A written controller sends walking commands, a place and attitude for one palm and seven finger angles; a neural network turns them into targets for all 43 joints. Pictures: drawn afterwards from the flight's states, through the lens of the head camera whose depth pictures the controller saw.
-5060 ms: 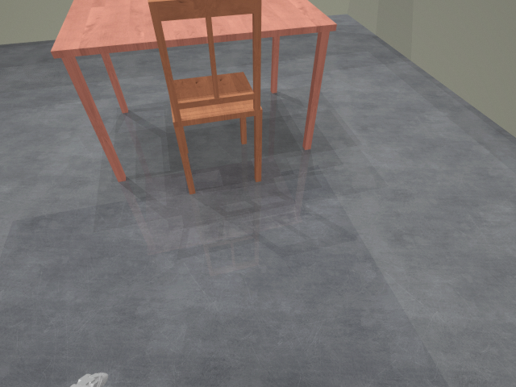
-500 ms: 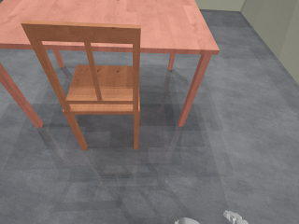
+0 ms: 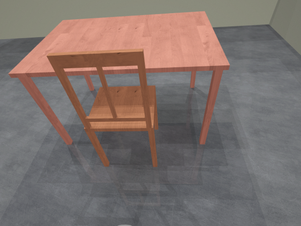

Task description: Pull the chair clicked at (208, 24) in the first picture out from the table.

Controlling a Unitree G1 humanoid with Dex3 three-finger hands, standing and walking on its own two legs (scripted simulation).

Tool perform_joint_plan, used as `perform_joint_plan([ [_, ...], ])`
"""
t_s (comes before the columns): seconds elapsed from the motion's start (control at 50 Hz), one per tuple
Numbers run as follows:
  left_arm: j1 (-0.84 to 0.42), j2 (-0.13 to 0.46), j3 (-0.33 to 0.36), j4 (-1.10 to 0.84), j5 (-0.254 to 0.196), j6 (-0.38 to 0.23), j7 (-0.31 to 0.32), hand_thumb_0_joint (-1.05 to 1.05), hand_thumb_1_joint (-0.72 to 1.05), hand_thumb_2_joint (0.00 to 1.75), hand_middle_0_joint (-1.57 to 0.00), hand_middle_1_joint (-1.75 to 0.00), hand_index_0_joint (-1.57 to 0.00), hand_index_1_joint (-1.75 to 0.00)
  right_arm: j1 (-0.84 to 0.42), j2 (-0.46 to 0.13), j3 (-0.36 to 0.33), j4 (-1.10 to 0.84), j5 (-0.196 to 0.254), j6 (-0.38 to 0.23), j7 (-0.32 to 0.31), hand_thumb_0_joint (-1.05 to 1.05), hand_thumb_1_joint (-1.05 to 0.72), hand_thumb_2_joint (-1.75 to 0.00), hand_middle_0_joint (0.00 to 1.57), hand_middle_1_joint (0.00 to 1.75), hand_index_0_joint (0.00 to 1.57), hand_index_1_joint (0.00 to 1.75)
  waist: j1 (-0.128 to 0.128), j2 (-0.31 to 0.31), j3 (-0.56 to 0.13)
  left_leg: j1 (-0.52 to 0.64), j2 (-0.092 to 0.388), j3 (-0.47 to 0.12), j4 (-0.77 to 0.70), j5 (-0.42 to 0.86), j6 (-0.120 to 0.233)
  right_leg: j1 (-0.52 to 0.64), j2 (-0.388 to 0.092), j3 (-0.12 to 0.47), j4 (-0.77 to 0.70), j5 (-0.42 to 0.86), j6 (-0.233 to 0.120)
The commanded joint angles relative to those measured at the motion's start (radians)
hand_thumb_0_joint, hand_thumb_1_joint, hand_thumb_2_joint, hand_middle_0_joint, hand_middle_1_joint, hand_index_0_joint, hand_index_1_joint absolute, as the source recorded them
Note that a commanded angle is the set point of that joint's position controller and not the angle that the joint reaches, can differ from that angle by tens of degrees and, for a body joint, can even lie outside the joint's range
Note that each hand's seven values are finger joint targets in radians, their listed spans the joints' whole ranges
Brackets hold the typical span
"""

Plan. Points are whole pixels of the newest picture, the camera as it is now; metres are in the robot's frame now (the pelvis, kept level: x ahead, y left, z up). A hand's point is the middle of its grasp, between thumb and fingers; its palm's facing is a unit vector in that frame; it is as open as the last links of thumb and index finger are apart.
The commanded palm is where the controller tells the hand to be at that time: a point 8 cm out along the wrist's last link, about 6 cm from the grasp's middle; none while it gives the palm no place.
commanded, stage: take the last steps up to it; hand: left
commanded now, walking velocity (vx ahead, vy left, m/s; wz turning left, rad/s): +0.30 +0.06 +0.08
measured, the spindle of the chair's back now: (107, 94) +0.69 +0.25 -0.08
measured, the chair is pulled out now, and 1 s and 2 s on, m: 0.00 0.00 0.00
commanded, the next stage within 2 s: come to a stop and stand still in 0.62 s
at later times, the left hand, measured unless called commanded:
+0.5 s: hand out of the picture +0.03 +0.24 -0.19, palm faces +0.11 -0.98 -0.14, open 7.4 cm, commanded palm none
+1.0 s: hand (92, 181) +0.31 +0.26 -0.18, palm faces +0.02 -0.98 -0.22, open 7.3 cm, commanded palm none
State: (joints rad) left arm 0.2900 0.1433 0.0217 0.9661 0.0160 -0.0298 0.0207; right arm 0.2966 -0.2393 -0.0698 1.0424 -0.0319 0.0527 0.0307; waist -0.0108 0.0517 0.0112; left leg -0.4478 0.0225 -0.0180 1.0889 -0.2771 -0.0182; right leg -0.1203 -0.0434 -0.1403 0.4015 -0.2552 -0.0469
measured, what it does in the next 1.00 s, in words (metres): walks ahead: left foot, then right foot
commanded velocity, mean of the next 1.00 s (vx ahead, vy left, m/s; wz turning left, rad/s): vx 0.08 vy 0.03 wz -0.01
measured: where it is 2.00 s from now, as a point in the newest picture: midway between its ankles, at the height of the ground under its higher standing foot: outside the picture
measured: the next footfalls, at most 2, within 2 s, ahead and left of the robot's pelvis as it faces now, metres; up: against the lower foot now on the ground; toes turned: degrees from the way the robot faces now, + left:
left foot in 0.38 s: +0.17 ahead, +0.18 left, +0.00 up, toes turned +9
right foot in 0.82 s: +0.32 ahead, -0.03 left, +0.00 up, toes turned -6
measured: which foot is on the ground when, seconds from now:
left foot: up 0.00-0.36, down 0.38-0.84, up 0.86-1.00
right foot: down 0.00-0.38, up 0.40-0.80, down 0.82-1.00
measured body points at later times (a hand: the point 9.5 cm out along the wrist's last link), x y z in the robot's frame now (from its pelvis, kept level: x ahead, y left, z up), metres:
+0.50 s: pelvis +0.12 +0.09 -0.01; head +0.13 +0.11 +0.43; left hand +0.02 +0.30 -0.18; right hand +0.22 -0.13 -0.15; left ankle +0.13 +0.17 -0.75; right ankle +0.04 -0.04 -0.67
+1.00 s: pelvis +0.22 +0.09 -0.02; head +0.25 +0.07 +0.43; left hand +0.31 +0.31 -0.16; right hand +0.20 -0.13 -0.18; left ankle +0.17 +0.20 -0.71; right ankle +0.28 -0.03 -0.75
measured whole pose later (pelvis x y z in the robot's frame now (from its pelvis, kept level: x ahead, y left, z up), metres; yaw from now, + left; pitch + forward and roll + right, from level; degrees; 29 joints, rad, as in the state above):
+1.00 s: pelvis +0.22 +0.09 -0.02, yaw +1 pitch -2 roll +0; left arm 0.11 0.13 0.02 1.02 0.02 -0.01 0.05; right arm 0.28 -0.14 -0.04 1.11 0.00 0.03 -0.03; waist -0.03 0.03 0.11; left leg -0.29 0.01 0.04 0.88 -0.57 -0.03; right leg -0.31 -0.06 -0.11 0.54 -0.20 -0.03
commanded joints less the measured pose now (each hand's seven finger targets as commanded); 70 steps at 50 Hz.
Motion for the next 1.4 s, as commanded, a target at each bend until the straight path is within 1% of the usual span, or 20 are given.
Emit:
perform_joint_plan([
  [0.0,0.119,0.144,0.036,0.0,0.003,-0.035,0.002,0.0,0.9,0.9,-0.2,-0.3,-0.2,-0.3,-0.056,-0.029,-0.012,-0.062,0.0,-0.031,-0.003,0.0,-0.9,-0.9,0.2,0.3,0.2,0.3,0.041,-0.184,0.096,-0.191,0.055,0.001,-0.009,0.072,-0.01,0.053,-0.249,0.225,-0.268,-0.066,-0.045],
  [0.22,0.214,0.161,0.036,0.109,0.018,-0.041,-0.002,0.0,0.9,0.9,-0.2,-0.3,-0.2,-0.3,-0.19,0.015,0.011,-0.089,0.011,-0.061,0.01,0.0,-0.9,-0.9,0.2,0.3,0.2,0.3,0.063,-0.2,0.15,-0.084,0.07,0.095,-0.347,0.009,0.022,0.007,-0.284,0.179,-0.268,-0.031,-0.101],
  [0.28,0.204,0.162,0.041,0.128,0.015,-0.034,-0.003,0.0,0.9,0.9,-0.2,-0.3,-0.2,-0.3,-0.156,0.024,0.018,-0.078,0.013,-0.08,0.006,0.0,-0.9,-0.9,0.2,0.3,0.2,0.3,0.044,-0.208,0.119,0.063,0.033,0.132,-0.474,0.003,0.043,-0.016,-0.255,0.132,-0.178,0.069,-0.085],
  [0.32,0.192,0.149,0.039,0.136,0.009,-0.026,-0.004,0.0,0.9,0.9,-0.2,-0.3,-0.2,-0.3,-0.009,-0.002,0.014,-0.027,0.009,-0.096,-0.007,0.0,-0.9,-0.9,0.2,0.3,0.2,0.3,-0.021,-0.148,0.057,0.333,-0.002,0.16,-0.602,0.064,0.053,-0.119,-0.19,0.062,0.008,0.123,-0.047],
  [0.34,0.202,0.109,0.03,0.132,0.003,-0.025,-0.008,0.0,0.9,0.9,-0.2,-0.3,-0.2,-0.3,0.119,-0.071,-0.001,0.009,0.004,-0.106,-0.02,0.0,-0.9,-0.9,0.2,0.3,0.2,0.3,-0.071,0.011,-0.034,0.525,0.083,0.055,-0.656,0.046,0.077,-0.203,-0.129,0.013,0.238,0.09,-0.017],
  [0.36,0.22,0.051,0.02,0.113,-0.004,-0.026,-0.013,0.0,0.9,0.9,-0.2,-0.3,-0.2,-0.3,0.214,-0.173,-0.026,0.027,-0.003,-0.111,-0.034,0.0,-0.9,-0.9,0.2,0.3,0.2,0.3,-0.083,0.265,-0.109,0.66,0.343,-0.298,-0.755,0.083,0.157,-0.415,-0.012,-0.051,0.526,-0.271,0.03],
  [0.38,0.164,0.069,0.02,0.082,0.004,-0.023,-0.007,0.0,0.9,0.9,-0.2,-0.3,-0.2,-0.3,0.247,-0.189,-0.025,0.029,0.01,-0.099,-0.044,0.0,-0.9,-0.9,0.2,0.3,0.2,0.3,-0.094,0.205,-0.092,0.623,0.404,-0.375,-0.83,0.102,0.21,-0.489,-0.003,0.049,0.694,-0.349,0.018],
  [0.5,0.132,0.031,0.027,0.117,0.008,0.001,-0.018,0.0,0.9,0.9,-0.2,-0.3,-0.2,-0.3,0.036,-0.001,0.025,-0.003,0.017,-0.133,-0.06,0.0,-0.9,-0.9,0.2,0.3,0.2,0.3,0.022,0.027,0.054,0.3,0.261,-0.026,-0.867,0.473,0.193,-0.4,-0.084,0.104,0.735,-0.07,0.046],
  [0.72,-0.081,0.052,0.024,0.015,0.005,0.015,-0.014,0.0,0.9,0.9,-0.2,-0.3,-0.2,-0.3,0.068,-0.028,0.022,0.032,0.002,-0.114,-0.063,0.0,-0.9,-0.9,0.2,0.3,0.2,0.3,0.008,0.025,0.107,0.318,0.256,0.018,-0.784,0.578,0.194,-0.282,-0.036,0.064,0.27,-0.015,0.032],
  [0.78,0.069,0.1,0.027,0.069,0.007,-0.006,0.002,0.0,0.9,0.9,-0.2,-0.3,-0.2,-0.3,0.065,-0.009,0.033,0.043,0.015,-0.106,-0.067,0.0,-0.9,-0.9,0.2,0.3,0.2,0.3,0.075,-0.079,-0.014,0.284,0.144,0.085,-0.558,0.526,0.077,0.017,-0.053,0.098,0.028,0.437,0.042],
  [0.8,0.1,0.16,0.033,0.085,0.006,-0.017,0.013,0.0,0.9,0.9,-0.2,-0.3,-0.2,-0.3,0.1,0.018,0.034,0.043,0.027,-0.102,-0.065,0.0,-0.9,-0.9,0.2,0.3,0.2,0.3,0.055,-0.186,-0.101,0.175,0.072,0.101,-0.46,0.252,0.028,0.171,-0.198,0.279,0.085,0.876,-0.025],
  [0.82,0.105,0.206,0.033,0.086,-0.003,-0.018,0.017,0.0,0.9,0.9,-0.2,-0.3,-0.2,-0.3,0.129,0.028,0.031,0.043,0.036,-0.086,-0.066,0.0,-0.9,-0.9,0.2,0.3,0.2,0.3,0.041,-0.218,-0.12,0.139,0.008,0.104,-0.368,-0.206,-0.001,0.19,-0.345,0.342,0.07,1.195,-0.131],
  [0.84,0.079,0.22,0.03,0.075,-0.003,-0.01,0.019,0.0,0.9,0.9,-0.2,-0.3,-0.2,-0.3,0.133,0.035,0.02,0.042,0.039,-0.07,-0.074,0.0,-0.9,-0.9,0.2,0.3,0.2,0.3,0.027,-0.178,-0.102,0.145,0.002,0.07,-0.293,-0.335,-0.002,0.133,-0.385,0.31,0.053,1.241,-0.184],
  [0.88,0.016,0.199,0.037,0.062,0.001,-0.001,0.032,0.0,0.9,0.9,-0.2,-0.3,-0.2,-0.3,0.085,0.038,0.019,0.04,0.04,-0.045,-0.075,0.0,-0.9,-0.9,0.2,0.3,0.2,0.3,0.037,-0.261,-0.107,0.128,0.02,0.026,-0.179,-0.356,-0.006,0.069,-0.359,0.334,0.035,1.114,-0.214],
  [1.0,-0.103,0.193,0.058,0.01,0.014,0.037,0.035,0.0,0.9,0.9,-0.2,-0.3,-0.2,-0.3,0.063,0.061,0.005,0.029,0.029,-0.006,-0.06,0.0,-0.9,-0.9,0.2,0.3,0.2,0.3,0.012,-0.187,-0.054,0.139,-0.002,0.041,-0.143,-0.226,-0.02,-0.123,-0.288,0.243,-0.047,0.593,-0.157],
  [1.1,-0.135,0.196,0.063,-0.008,0.017,0.055,0.027,0.0,0.9,0.9,-0.2,-0.3,-0.2,-0.3,0.096,0.06,0.006,0.01,0.025,-0.022,-0.051,0.0,-0.9,-0.9,0.2,0.3,0.2,0.3,-0.009,-0.241,-0.051,0.245,-0.008,0.076,-0.446,-0.069,-0.013,-0.2,-0.215,0.225,-0.042,0.141,-0.085],
  [1.12,-0.169,0.314,0.022,-0.086,0.0,0.043,0.04,0.0,0.9,0.9,-0.2,-0.3,-0.2,-0.3,0.07,-0.092,0.003,-0.094,0.002,-0.025,-0.039,0.0,-0.9,-0.9,0.2,0.3,0.2,0.3,-0.062,-0.071,-0.031,0.196,0.005,-0.024,-0.697,0.043,0.028,-0.085,-0.145,0.234,0.178,0.154,-0.04],
  [1.16,-0.112,0.16,0.021,-0.119,0.006,0.072,0.037,0.0,0.9,0.9,-0.2,-0.3,-0.2,-0.3,-0.079,-0.147,-0.041,-0.178,-0.001,-0.058,-0.057,0.0,-0.9,-0.9,0.2,0.3,0.2,0.3,-0.008,0.248,-0.089,0.119,0.23,-0.207,-0.788,-0.044,0.099,-0.247,0.017,0.086,0.389,-0.175,0.043],
  [1.3,0.088,0.144,0.009,-0.091,0.021,0.066,0.007,0.0,0.9,0.9,-0.2,-0.3,-0.2,-0.3,-0.174,-0.104,-0.003,-0.246,0.008,-0.032,-0.052,0.0,-0.9,-0.9,0.2,0.3,0.2,0.3,0.057,-0.014,0.165,-0.106,0.138,-0.115,-0.731,-0.237,0.105,-0.179,0.019,0.098,0.217,-0.075,0.03],
  [1.38,0.009,0.212,0.017,-0.123,0.011,0.031,0.017,0.0,0.9,0.9,-0.2,-0.3,-0.2,-0.3,-0.04,-0.039,0.012,-0.224,0.017,-0.04,-0.053,0.0,-0.9,-0.9,0.2,0.3,0.2,0.3,-0.04,-0.209,0.017,0.161,-0.008,0.003,-0.487,-0.07,0.052,-0.307,-0.153,0.365,-0.044,-0.155,-0.079],
])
